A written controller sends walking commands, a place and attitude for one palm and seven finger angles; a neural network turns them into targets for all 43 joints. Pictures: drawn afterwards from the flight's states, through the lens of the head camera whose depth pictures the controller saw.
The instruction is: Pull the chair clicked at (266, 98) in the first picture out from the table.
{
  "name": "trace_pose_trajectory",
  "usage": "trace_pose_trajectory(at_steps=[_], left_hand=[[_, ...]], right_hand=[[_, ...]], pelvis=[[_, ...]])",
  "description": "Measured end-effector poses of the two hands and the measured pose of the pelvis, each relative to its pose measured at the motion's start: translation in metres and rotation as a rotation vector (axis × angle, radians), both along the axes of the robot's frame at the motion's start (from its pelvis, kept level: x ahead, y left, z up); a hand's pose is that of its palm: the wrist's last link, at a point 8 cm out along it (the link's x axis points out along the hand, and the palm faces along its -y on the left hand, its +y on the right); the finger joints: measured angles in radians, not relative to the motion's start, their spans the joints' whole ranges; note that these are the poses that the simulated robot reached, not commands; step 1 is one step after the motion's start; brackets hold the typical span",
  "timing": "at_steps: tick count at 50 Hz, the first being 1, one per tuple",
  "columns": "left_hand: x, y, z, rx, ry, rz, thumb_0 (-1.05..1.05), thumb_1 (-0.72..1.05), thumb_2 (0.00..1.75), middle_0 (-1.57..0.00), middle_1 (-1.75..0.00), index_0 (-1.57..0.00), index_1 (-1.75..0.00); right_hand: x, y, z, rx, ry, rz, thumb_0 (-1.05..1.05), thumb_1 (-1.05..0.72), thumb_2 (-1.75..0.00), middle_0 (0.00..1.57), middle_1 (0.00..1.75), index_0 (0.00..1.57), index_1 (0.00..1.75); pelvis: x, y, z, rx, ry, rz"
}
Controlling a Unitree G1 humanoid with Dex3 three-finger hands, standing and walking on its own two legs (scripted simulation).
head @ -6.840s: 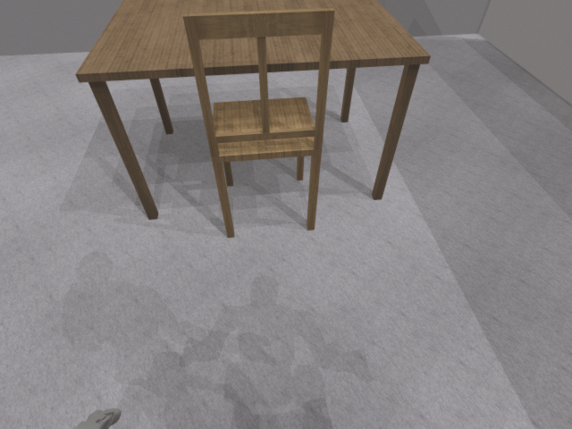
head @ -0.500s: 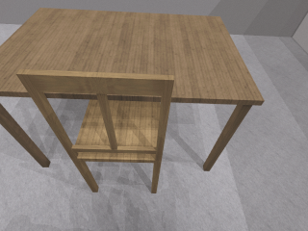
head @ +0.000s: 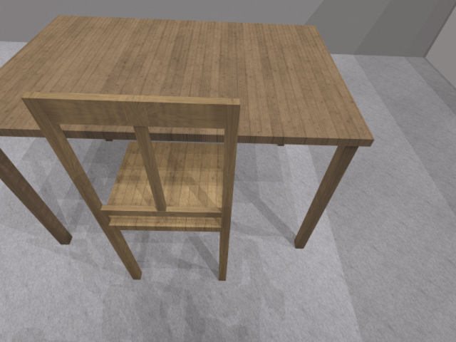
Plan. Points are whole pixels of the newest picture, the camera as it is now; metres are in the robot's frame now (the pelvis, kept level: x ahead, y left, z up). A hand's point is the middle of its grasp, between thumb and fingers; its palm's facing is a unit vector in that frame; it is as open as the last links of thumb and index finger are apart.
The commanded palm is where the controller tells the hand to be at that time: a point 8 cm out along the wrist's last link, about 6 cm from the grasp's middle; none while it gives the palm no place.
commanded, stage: look again from close up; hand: left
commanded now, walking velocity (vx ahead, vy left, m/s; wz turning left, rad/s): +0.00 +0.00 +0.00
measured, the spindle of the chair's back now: (152, 173) +0.49 +0.22 -0.05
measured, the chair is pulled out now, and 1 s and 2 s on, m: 0.00 0.00 0.00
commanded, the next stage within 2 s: shuffle to correct the standing spot in 1.04 s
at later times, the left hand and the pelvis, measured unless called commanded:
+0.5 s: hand out of the picture -0.01 +0.21 -0.17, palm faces -0.01 -0.98 -0.18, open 7.3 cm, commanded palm none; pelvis -0.02 +0.04 +0.01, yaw -1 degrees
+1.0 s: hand out of the picture -0.03 +0.21 -0.17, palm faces -0.01 -0.99 -0.17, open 7.3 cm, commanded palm none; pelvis +0.00 +0.05 +0.01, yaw -2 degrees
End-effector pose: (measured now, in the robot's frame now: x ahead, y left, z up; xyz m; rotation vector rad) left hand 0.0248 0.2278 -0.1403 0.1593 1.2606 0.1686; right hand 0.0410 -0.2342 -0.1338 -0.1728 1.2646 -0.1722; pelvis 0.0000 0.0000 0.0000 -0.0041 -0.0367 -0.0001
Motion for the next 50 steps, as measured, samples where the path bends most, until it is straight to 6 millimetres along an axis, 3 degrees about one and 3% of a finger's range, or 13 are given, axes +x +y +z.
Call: trace_pose_trajectory(at_steps=[9,22,34,50], left_hand=[[0.006,0.01,0.003,-0.01,-0.037,-0.039,0.0,0.92,0.9,-0.2,-0.3,-0.21,-0.3],[-0.034,0.028,0.002,-0.023,0.088,-0.026,0.0,0.91,0.9,-0.2,-0.3,-0.2,-0.3],[-0.059,0.031,0.002,-0.046,0.168,-0.012,0.0,0.91,0.9,-0.2,-0.3,-0.2,-0.3],[-0.053,0.032,0.005,-0.044,0.179,-0.013,0.0,0.91,0.9,-0.2,-0.3,-0.2,-0.3]], right_hand=[[-0.03,0.016,0.003,0.01,0.029,-0.018,0.0,-0.92,-0.9,0.2,0.3,0.2,0.3],[-0.065,0.047,0.002,0.042,0.129,-0.039,0.0,-0.91,-0.9,0.2,0.3,0.2,0.3],[-0.061,0.062,0.001,0.046,0.137,-0.046,0.01,-0.92,-0.9,0.2,0.3,0.2,0.3],[-0.051,0.064,0.001,0.046,0.125,-0.053,0.01,-0.92,-0.9,0.2,0.3,0.2,0.3]], pelvis=[[-0.014,0.01,0.004,-0.01,0.0,-0.01],[-0.017,0.031,0.009,-0.009,0.02,-0.019],[-0.013,0.047,0.011,-0.003,0.019,-0.029],[-0.004,0.051,0.012,0.004,0.024,-0.038]])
